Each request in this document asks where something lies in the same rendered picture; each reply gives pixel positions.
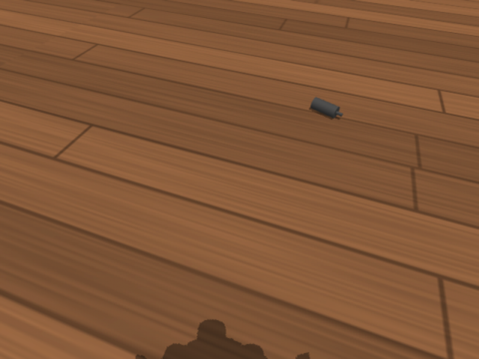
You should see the bottle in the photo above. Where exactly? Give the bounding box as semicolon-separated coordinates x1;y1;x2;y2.
311;97;343;118

